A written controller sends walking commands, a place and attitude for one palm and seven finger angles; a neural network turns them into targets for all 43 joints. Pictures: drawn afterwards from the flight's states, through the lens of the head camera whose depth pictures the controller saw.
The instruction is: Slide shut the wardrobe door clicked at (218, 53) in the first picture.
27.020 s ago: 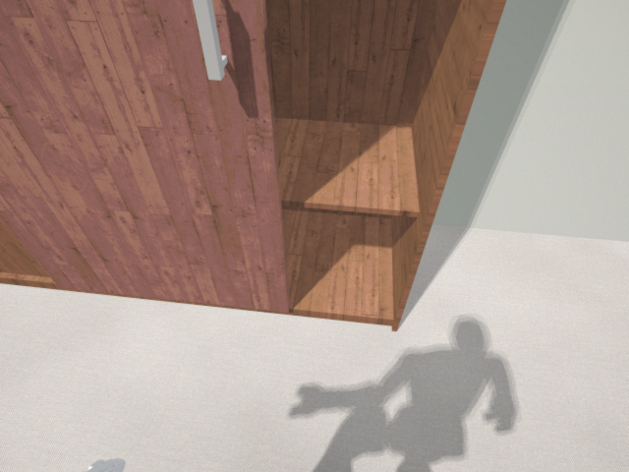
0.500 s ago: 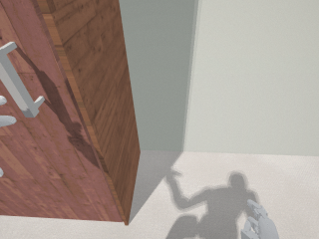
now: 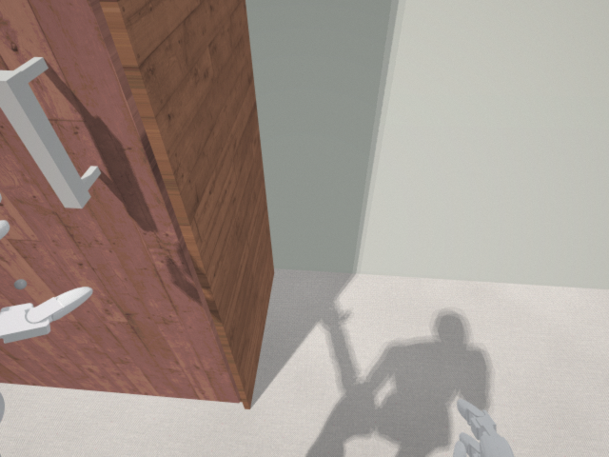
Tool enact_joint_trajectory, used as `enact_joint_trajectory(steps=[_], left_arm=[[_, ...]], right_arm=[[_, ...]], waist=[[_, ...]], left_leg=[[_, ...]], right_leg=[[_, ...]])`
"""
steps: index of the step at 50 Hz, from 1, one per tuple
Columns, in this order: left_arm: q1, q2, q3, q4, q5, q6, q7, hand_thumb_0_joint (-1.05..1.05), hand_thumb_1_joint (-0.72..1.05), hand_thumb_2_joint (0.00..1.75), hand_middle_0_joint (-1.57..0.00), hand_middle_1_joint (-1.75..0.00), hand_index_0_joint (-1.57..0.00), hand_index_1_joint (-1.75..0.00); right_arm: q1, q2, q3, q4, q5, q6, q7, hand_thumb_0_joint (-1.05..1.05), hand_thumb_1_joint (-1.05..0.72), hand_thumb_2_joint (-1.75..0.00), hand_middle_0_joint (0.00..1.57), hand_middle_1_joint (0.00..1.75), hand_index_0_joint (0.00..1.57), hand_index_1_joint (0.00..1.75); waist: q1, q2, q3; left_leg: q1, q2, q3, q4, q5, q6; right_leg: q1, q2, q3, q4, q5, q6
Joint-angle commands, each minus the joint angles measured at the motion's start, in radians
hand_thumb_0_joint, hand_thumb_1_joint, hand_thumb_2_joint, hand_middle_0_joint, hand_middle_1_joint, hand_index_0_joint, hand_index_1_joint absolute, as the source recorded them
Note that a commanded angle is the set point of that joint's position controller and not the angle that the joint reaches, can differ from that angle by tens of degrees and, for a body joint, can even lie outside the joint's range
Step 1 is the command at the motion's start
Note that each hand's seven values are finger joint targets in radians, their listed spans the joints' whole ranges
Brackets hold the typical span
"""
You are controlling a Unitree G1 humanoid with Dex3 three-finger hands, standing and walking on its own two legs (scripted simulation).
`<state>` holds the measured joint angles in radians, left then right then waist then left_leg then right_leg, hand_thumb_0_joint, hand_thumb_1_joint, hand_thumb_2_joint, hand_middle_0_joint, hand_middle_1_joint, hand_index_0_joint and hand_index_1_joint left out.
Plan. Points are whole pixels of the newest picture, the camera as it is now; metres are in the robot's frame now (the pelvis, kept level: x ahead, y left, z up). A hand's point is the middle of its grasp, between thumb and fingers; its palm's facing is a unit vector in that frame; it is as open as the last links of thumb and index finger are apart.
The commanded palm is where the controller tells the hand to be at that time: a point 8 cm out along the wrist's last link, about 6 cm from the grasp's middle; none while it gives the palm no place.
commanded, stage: draw the hand back to the body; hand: left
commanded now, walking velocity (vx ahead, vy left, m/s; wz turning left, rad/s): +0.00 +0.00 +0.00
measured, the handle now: (56, 136) +0.37 +0.36 +0.24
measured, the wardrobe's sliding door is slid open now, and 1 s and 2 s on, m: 0.01 0.01 0.01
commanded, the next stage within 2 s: step back with the hand held close in 0.74 s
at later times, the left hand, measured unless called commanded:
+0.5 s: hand (102, 301) +0.21 +0.25 +0.15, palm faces +0.46 -0.81 -0.36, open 7.8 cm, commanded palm +0.16 +0.28 +0.17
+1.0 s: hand (103, 299) +0.21 +0.25 +0.15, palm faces +0.45 -0.78 -0.43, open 7.4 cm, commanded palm +0.15 +0.28 +0.17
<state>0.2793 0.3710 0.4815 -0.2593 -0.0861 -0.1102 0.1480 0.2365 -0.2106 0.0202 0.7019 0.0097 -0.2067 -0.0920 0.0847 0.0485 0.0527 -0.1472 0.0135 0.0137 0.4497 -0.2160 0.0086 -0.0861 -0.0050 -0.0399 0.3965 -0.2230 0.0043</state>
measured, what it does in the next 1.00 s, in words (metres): stands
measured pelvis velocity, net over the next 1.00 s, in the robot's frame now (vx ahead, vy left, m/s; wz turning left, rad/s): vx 0.01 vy -0.02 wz -0.02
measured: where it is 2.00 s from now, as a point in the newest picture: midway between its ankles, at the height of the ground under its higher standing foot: outside the picture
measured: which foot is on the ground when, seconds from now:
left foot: down 0.00-1.00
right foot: down 0.00-1.00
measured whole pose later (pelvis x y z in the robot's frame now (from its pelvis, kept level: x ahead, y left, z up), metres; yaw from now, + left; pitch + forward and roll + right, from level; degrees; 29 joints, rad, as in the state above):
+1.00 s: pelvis +0.01 -0.02 +0.00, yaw -1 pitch -1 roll -1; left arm 0.46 0.35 0.37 -0.37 -0.05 -0.13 0.13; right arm 0.19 -0.23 0.00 0.62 0.01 -0.08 -0.08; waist 0.04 0.08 0.01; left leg -0.23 0.05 0.01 0.50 -0.25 -0.01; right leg -0.16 0.03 -0.04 0.42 -0.23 -0.02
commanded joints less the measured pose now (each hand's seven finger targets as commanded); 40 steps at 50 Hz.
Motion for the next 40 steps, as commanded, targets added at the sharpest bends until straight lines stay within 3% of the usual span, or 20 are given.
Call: enact_joint_trajectory(steps=[1, 4, 8, 14, 18, 20, 24, 28, 30, 35, 38, 40], left_arm=[[-0.088, 0.192, 0.049, -0.209, 0.003, -0.069, 0.019, 0.0, 0.28, 0.6, -0.22, -0.66, -0.22, -0.66], [-0.04, 0.19, 0.048, -0.21, 0.004, -0.064, 0.014, 0.0, 0.39, 0.65, -0.22, -0.6, -0.22, -0.6], [0.01, 0.17, 0.024, -0.28, 0.01, -0.062, 0.009, 0.0, 0.54, 0.73, -0.21, -0.51, -0.21, -0.51], [0.08, 0.152, -0.006, -0.322, 0.012, -0.047, 0.003, 0.0, 0.75, 0.83, -0.21, -0.38, -0.21, -0.38], [0.083, 0.114, -0.061, -0.329, 0.016, -0.04, -0.002, 0.0, 0.9, 0.9, -0.2, -0.3, -0.2, -0.3], [0.067, 0.149, -0.03, -0.346, 0.017, -0.042, 0.003, 0.0, 0.9, 0.9, -0.2, -0.3, -0.2, -0.3], [0.082, 0.149, -0.02, -0.333, 0.012, -0.039, 0.003, 0.0, 0.9, 0.9, -0.2, -0.3, -0.2, -0.3], [0.076, 0.129, -0.042, -0.325, 0.012, -0.038, 0.001, 0.0, 0.9, 0.9, -0.2, -0.3, -0.2, -0.3], [0.071, 0.131, -0.046, -0.312, 0.011, -0.037, 0.0, 0.0, 0.9, 0.9, -0.2, -0.3, -0.2, -0.3], [0.081, 0.136, -0.038, -0.302, 0.009, -0.042, -0.001, 0.0, 0.9, 0.9, -0.2, -0.3, -0.2, -0.3], [0.078, 0.144, -0.029, -0.316, 0.011, -0.047, 0.0, 0.0, 0.9, 0.9, -0.2, -0.3, -0.2, -0.3], [0.082, 0.144, -0.029, -0.304, 0.01, -0.048, -0.001, 0.0, 0.9, 0.9, -0.2, -0.3, -0.2, -0.3]], right_arm=[[-0.147, -0.137, -0.06, -0.165, -0.001, -0.053, -0.011, 0.0, -0.9, -0.9, 0.2, 0.3, 0.2, 0.3], [-0.151, -0.138, -0.064, -0.169, -0.001, -0.04, -0.007, 0.0, -0.9, -0.9, 0.2, 0.3, 0.2, 0.3], [-0.152, -0.127, -0.061, -0.183, -0.004, -0.026, -0.001, 0.0, -0.9, -0.9, 0.2, 0.3, 0.2, 0.3], [-0.148, -0.122, -0.065, -0.201, -0.006, -0.008, 0.0, 0.0, -0.9, -0.9, 0.2, 0.3, 0.2, 0.3], [-0.145, -0.117, -0.06, -0.21, -0.005, 0.001, 0.001, 0.0, -0.9, -0.9, 0.2, 0.3, 0.2, 0.3], [-0.147, -0.118, -0.062, -0.213, -0.006, 0.003, -0.005, 0.0, -0.9, -0.9, 0.2, 0.3, 0.2, 0.3], [-0.149, -0.113, -0.061, -0.212, -0.008, 0.009, -0.009, 0.0, -0.9, -0.9, 0.2, 0.3, 0.2, 0.3], [-0.15, -0.11, -0.058, -0.211, -0.006, 0.012, -0.008, 0.0, -0.9, -0.9, 0.2, 0.3, 0.2, 0.3], [-0.153, -0.111, -0.059, -0.211, -0.005, 0.012, -0.01, 0.0, -0.9, -0.9, 0.2, 0.3, 0.2, 0.3], [-0.156, -0.109, -0.059, -0.208, -0.006, 0.012, -0.011, 0.0, -0.9, -0.9, 0.2, 0.3, 0.2, 0.3], [-0.156, -0.109, -0.062, -0.207, -0.007, 0.011, -0.011, 0.0, -0.9, -0.9, 0.2, 0.3, 0.2, 0.3], [-0.16, -0.109, -0.062, -0.206, -0.007, 0.01, -0.013, 0.0, -0.9, -0.9, 0.2, 0.3, 0.2, 0.3]], waist=[[-0.02, 0.041, -0.096], [-0.014, 0.001, -0.09], [-0.013, 0.055, -0.112], [-0.018, 0.0, -0.107], [-0.026, 0.027, -0.075], [-0.024, 0.019, -0.091], [-0.02, 0.007, -0.09], [-0.024, 0.038, -0.086], [-0.026, 0.001, -0.069], [-0.021, -0.016, -0.075], [-0.018, 0.004, -0.095], [-0.02, -0.022, -0.079]], left_leg=[[0.043, 0.019, -0.009, -0.131, 0.084, 0.003], [0.046, 0.02, -0.005, -0.13, 0.117, 0.005], [0.064, 0.019, 0.004, -0.12, 0.185, 0.0], [0.067, 0.018, 0.018, -0.098, 0.223, 0.002], [0.058, 0.016, 0.019, -0.097, 0.196, 0.0], [0.07, 0.014, 0.023, -0.091, 0.186, 0.002], [0.069, 0.01, 0.029, -0.081, 0.196, 0.006], [0.075, 0.009, 0.028, -0.082, 0.19, 0.005], [0.077, 0.01, 0.03, -0.083, 0.176, 0.009], [0.075, 0.007, 0.03, -0.087, 0.159, 0.013], [0.082, 0.006, 0.031, -0.084, 0.173, 0.011], [0.082, 0.006, 0.033, -0.082, 0.165, 0.015]], right_leg=[[0.0, 0.021, 0.002, -0.075, 0.062, -0.017], [0.008, 0.023, 0.001, -0.082, 0.086, -0.015], [0.025, 0.02, 0.003, -0.073, 0.144, -0.015], [0.018, 0.021, 0.002, -0.076, 0.195, -0.009], [-0.006, 0.017, 0.003, -0.079, 0.169, -0.007], [-0.006, 0.016, 0.005, -0.082, 0.168, -0.006], [-0.001, 0.016, 0.01, -0.089, 0.19, -0.006], [-0.009, 0.013, 0.011, -0.09, 0.179, -0.004], [-0.022, 0.014, 0.013, -0.1, 0.167, 0.0], [-0.017, 0.011, 0.017, -0.106, 0.152, 0.002], [-0.006, 0.012, 0.017, -0.098, 0.166, 0.0], [-0.02, 0.01, 0.02, -0.105, 0.165, 0.004]])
